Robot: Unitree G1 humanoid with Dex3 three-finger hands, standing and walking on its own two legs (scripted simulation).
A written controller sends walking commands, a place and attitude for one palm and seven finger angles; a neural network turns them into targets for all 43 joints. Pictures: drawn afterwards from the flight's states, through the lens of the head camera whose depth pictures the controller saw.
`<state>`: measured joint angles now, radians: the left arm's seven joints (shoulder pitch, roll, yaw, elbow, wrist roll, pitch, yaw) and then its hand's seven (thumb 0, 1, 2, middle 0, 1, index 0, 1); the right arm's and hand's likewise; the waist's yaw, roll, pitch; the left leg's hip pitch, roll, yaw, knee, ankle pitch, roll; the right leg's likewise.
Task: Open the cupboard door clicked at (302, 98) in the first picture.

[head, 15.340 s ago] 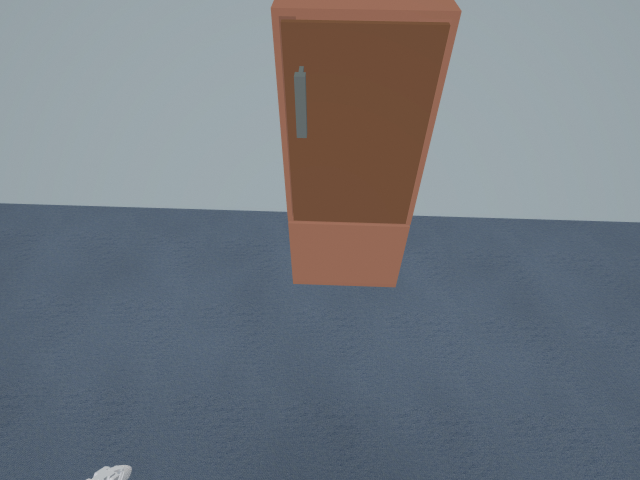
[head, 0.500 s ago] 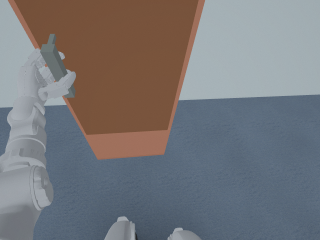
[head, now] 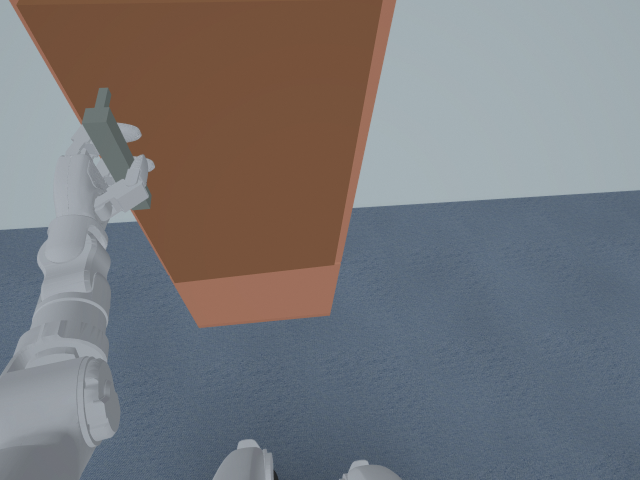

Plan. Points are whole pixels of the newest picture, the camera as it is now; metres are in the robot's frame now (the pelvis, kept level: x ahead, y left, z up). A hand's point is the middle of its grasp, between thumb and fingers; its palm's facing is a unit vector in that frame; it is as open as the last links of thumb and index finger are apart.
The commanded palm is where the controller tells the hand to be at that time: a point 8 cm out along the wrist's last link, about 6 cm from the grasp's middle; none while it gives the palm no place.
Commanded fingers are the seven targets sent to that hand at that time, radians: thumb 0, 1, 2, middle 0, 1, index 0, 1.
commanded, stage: pull the door open along its arc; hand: left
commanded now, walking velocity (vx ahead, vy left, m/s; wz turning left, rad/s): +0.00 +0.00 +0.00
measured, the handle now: (123, 152) +0.52 +0.23 +0.09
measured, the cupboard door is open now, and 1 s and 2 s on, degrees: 2 48 49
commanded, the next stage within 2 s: open thumb and fingers to let go in 0.74 s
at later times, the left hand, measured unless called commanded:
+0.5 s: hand (193, 274) +0.33 +0.13 +0.09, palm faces +0.43 -0.90 +0.08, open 6.5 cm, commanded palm +0.27 +0.16 +0.09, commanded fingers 0.00 0.90 0.90 -0.40 -1.35 -0.40 -1.35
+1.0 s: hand (268, 322) +0.28 +0.05 +0.09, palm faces +0.44 -0.90 -0.02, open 6.4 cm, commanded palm +0.22 +0.09 +0.09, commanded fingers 0.00 0.27 0.63 -0.35 -1.28 -0.35 -1.28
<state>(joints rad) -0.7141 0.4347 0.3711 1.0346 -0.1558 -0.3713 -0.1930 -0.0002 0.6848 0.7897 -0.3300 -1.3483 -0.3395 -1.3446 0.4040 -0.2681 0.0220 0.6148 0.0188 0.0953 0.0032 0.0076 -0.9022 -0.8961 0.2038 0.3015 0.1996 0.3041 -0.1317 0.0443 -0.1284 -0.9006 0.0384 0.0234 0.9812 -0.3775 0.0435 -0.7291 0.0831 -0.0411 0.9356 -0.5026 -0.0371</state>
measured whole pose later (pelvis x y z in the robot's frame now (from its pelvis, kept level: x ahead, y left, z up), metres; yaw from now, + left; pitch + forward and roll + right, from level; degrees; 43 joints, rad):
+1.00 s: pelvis +0.02 -0.06 +0.01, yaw +5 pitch +7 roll +1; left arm 0.23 -0.08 -0.22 -0.02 0.04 -0.10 0.53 0.00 0.58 0.76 -0.35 -1.32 -0.38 -1.33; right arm 0.20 -0.21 0.03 0.54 -0.06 0.09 0.01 0.01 -0.90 -0.90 0.20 0.30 0.20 0.30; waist -0.01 0.05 -0.15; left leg -0.63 0.00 -0.04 0.88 -0.36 -0.03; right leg -0.47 0.06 -0.10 0.89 -0.55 -0.11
